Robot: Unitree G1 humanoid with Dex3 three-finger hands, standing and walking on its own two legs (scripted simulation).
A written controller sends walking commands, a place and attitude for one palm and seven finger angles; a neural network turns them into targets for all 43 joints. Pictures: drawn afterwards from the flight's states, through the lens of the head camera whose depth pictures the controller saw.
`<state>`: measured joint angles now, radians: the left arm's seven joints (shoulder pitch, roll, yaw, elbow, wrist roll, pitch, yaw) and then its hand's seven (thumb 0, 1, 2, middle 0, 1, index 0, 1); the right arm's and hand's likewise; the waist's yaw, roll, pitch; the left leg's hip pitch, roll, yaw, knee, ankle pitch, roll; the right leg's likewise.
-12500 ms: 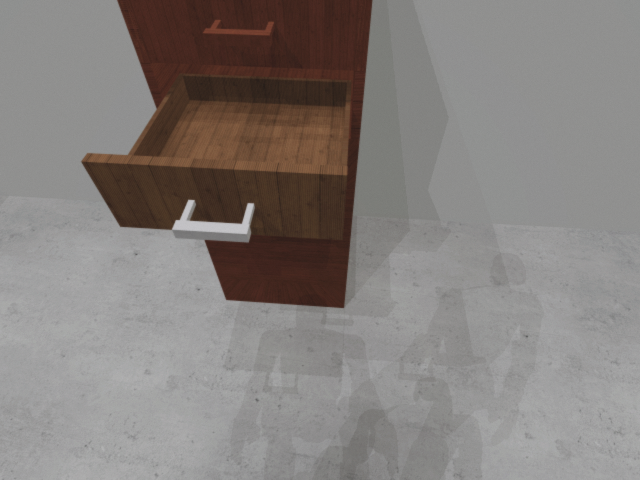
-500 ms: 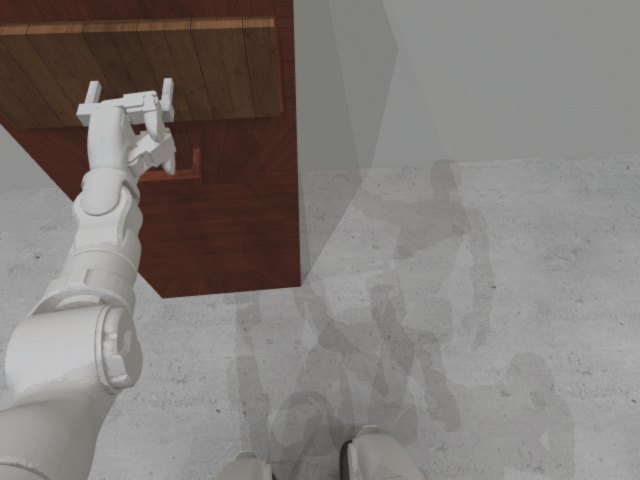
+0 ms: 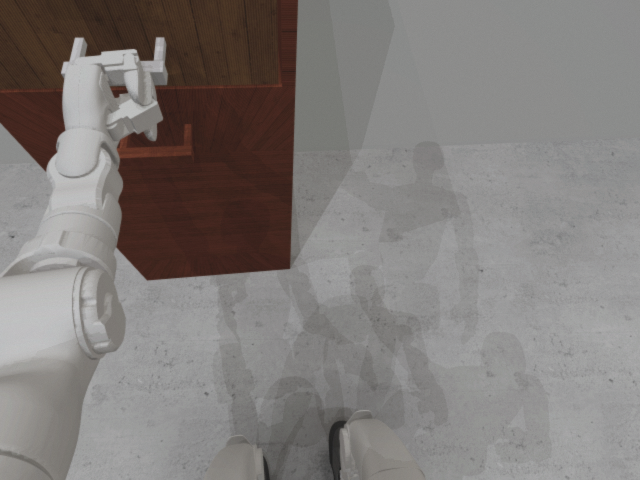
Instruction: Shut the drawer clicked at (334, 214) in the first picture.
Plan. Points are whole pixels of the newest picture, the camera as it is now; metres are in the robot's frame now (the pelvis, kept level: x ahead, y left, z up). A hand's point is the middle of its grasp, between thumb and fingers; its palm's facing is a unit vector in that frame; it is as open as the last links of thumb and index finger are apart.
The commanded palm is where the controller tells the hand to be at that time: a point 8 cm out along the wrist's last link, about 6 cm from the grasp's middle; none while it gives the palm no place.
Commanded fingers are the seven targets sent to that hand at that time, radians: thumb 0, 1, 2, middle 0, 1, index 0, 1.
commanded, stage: pull the fist back off the drawer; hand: left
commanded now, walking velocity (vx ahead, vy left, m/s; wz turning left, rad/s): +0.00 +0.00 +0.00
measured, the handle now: (118, 60) +0.62 +0.18 +0.10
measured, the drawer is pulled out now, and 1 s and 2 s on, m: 0.00 0.00 0.00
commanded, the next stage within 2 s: draw the hand back to the body in 0.74 s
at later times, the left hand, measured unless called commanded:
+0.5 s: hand (154, 105) +0.54 +0.13 +0.10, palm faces +0.00 -1.00 -0.04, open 2.8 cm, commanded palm +0.51 +0.17 +0.10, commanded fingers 0.00 0.90 0.90 -1.40 -1.60 -1.40 -1.60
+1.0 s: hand (139, 124) +0.50 +0.14 +0.11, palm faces +0.00 -1.00 -0.02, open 3.2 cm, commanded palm +0.45 +0.19 +0.12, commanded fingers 0.00 0.90 0.90 -1.40 -1.60 -1.40 -1.60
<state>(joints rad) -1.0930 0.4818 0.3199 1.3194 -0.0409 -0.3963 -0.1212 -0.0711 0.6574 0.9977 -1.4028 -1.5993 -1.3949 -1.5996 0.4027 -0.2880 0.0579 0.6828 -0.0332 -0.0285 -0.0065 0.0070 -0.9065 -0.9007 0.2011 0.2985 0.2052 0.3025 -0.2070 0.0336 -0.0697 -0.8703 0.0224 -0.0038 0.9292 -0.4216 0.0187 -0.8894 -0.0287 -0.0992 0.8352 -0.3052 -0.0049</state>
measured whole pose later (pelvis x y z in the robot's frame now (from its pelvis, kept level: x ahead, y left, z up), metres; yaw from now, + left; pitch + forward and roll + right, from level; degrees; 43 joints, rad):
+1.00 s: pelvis +0.05 +0.00 +0.02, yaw -3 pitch +15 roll -1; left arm -0.61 0.29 0.30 0.82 -0.15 -0.35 -0.14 0.02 0.90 0.90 -1.40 -1.60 -1.39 -1.60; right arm 0.36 -0.26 0.00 0.61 0.02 0.04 0.01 0.01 -0.91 -0.90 0.20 0.30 0.20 0.30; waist -0.09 0.05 -0.11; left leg -0.60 0.04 0.05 0.78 -0.45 0.01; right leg -0.67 0.00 -0.04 0.74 -0.34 0.00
